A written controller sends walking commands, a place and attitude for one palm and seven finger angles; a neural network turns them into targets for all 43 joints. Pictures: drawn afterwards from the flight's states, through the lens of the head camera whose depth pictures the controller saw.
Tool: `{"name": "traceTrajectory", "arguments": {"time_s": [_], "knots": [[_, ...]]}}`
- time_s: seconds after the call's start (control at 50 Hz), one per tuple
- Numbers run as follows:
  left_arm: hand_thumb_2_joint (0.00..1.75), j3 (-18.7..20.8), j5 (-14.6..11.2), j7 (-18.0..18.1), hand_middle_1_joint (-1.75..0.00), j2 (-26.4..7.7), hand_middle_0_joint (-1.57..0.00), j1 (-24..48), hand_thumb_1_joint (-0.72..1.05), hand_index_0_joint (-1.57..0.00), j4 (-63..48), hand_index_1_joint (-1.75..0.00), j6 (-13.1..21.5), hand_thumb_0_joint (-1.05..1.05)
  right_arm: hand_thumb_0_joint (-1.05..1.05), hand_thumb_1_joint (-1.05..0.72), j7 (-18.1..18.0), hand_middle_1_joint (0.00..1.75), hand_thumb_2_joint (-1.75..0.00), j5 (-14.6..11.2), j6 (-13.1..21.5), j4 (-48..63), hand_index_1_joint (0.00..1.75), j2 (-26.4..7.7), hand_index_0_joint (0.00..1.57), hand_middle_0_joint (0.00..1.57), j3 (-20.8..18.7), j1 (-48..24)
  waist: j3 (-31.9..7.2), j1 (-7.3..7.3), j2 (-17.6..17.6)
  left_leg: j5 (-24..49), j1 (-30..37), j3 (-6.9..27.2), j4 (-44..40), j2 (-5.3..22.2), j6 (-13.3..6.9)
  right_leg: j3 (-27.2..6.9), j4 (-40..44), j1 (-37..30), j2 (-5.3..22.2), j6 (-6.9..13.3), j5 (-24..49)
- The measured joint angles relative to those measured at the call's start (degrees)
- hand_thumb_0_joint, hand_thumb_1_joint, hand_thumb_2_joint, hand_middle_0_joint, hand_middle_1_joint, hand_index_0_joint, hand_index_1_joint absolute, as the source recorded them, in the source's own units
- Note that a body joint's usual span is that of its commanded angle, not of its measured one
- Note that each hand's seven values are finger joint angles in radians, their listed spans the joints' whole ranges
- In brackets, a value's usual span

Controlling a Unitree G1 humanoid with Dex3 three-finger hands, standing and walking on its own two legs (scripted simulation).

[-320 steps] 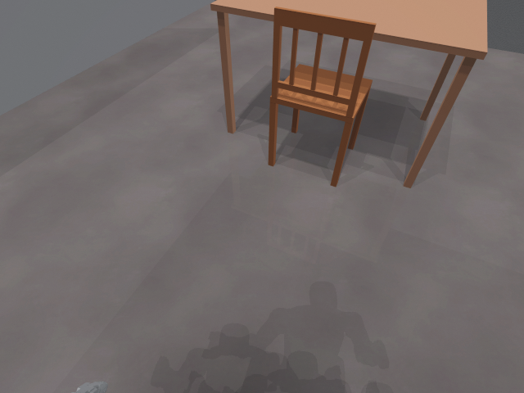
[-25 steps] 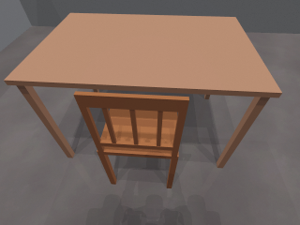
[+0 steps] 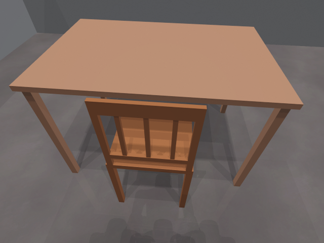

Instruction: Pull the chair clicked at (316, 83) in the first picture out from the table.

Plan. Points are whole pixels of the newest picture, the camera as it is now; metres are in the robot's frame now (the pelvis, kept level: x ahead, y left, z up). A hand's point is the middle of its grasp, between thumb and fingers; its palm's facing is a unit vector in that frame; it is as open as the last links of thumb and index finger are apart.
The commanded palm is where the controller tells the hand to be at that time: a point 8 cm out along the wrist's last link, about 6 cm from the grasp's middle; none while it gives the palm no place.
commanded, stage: look again from close up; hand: left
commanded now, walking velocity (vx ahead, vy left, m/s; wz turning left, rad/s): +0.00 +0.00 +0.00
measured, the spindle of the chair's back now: (147, 138) +0.52 +0.08 -0.12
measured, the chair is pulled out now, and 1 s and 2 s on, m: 0.00 0.00 0.00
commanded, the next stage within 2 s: none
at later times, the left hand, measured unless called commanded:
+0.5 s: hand out of the picture -0.03 +0.19 -0.18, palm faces +0.02 -0.99 -0.14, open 7.4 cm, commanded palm none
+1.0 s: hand out of the picture -0.04 +0.20 -0.18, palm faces +0.02 -0.99 -0.13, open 7.4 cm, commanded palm none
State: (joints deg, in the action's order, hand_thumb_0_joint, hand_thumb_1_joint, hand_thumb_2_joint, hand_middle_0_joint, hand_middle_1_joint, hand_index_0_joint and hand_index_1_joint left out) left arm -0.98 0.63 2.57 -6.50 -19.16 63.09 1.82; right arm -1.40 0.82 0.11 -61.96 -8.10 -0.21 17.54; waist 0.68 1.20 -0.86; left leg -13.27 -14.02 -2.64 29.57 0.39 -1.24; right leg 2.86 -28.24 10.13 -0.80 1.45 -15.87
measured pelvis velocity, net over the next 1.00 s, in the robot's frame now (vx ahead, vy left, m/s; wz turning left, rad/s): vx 0.00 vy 0.05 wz -0.01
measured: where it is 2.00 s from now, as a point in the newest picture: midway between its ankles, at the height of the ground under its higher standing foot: outside the picture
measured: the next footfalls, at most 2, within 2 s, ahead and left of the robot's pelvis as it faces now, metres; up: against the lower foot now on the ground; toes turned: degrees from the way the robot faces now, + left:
none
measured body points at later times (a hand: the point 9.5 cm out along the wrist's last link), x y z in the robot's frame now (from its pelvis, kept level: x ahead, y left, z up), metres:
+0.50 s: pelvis +0.00 +0.03 +0.00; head -0.01 +0.05 +0.45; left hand -0.03 +0.24 -0.16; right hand +0.00 -0.19 -0.15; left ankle +0.03 +0.10 -0.74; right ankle +0.00 -0.10 -0.74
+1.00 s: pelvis +0.00 +0.05 +0.00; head -0.01 +0.07 +0.45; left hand -0.04 +0.25 -0.16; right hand -0.01 -0.17 -0.15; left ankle +0.03 +0.10 -0.74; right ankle +0.00 -0.10 -0.74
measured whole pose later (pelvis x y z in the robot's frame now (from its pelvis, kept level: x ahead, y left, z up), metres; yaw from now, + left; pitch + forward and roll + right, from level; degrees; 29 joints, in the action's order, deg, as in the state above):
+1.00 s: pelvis +0.00 +0.05 +0.00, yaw -1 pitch -2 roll +0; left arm -1.0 0.9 2.2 -7.2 -21.9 63.3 1.1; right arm -0.9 0.1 0.7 -64.7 -7.4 0.0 17.1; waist 0.7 -0.1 1.7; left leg -9.8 -12.2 -5.0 23.1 -3.8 -5.5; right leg 0.6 -24.1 9.7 3.3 -2.7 -12.8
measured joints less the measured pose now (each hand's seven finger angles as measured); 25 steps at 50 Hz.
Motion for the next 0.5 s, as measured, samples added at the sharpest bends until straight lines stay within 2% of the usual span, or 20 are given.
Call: {"name": "traceTrajectory", "arguments": {"time_s": [0.2,0.5], "knots": [[0.9,0.4,0.0,-0.4,-0.29,-2.3,-0.2,0.0,0.91,-0.2,-2.3,-0.3,-0.3,0.01,0.02,-0.92,0.5,0.3,-0.9,-0.2,0.5,1.1,0.3,-0.9,0.2,0.2,0.3,-0.6,-0.8,-0.77,1.6,1.3,0.0,-0.7,-1.8,-1.5,-1.4,-0.6,0.6,0.6,1.5,-1.4,0.8],[0.9,0.0,0.1,-0.6,-0.29,-1.7,-0.2,-1.4,0.91,-0.2,-1.0,-0.3,-0.8,0.01,0.01,-0.91,0.7,0.3,-0.9,-0.5,0.7,-0.9,0.3,-0.3,0.2,0.2,0.5,-0.9,0.2,-1.17,2.3,2.6,0.9,-1.4,-4.3,-3.0,-3.0,-1.3,2.8,-0.1,2.9,-3.0,2.2]]}}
